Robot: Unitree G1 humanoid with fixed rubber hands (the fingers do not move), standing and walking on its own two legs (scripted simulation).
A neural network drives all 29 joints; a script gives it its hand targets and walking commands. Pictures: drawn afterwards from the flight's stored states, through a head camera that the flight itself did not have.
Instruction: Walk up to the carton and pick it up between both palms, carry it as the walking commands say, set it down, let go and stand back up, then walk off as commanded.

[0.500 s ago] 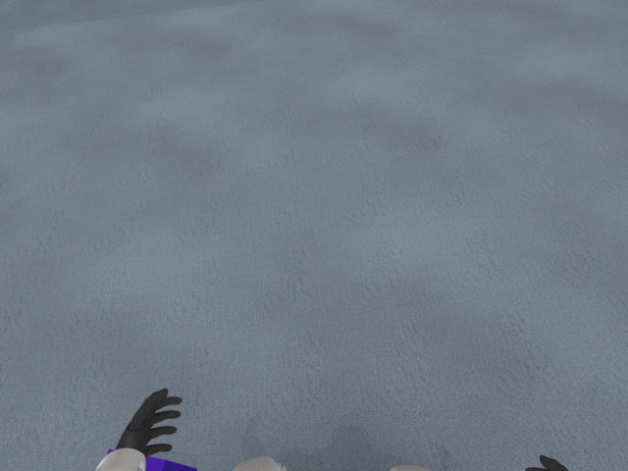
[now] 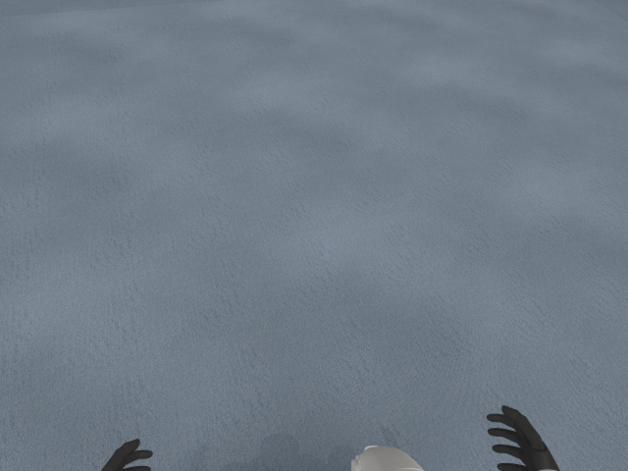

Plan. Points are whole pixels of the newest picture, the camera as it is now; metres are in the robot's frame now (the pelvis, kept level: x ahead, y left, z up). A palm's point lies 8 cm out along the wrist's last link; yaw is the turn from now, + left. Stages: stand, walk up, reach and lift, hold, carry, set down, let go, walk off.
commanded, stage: walk off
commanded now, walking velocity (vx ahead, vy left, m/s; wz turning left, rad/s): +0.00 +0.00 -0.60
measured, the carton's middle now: out of the picture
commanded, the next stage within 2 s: none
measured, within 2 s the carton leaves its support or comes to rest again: neither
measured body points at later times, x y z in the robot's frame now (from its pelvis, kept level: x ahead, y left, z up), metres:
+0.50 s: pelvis -0.02 -0.04 +0.00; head +0.01 -0.07 +0.45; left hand +0.19 +0.19 -0.09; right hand +0.00 -0.33 -0.13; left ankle +0.03 +0.12 -0.66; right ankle -0.04 -0.13 -0.74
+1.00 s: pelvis -0.01 +0.01 +0.00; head +0.03 +0.01 +0.45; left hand +0.24 +0.17 -0.13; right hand -0.06 -0.29 -0.09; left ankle +0.05 +0.09 -0.74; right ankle -0.12 -0.10 -0.67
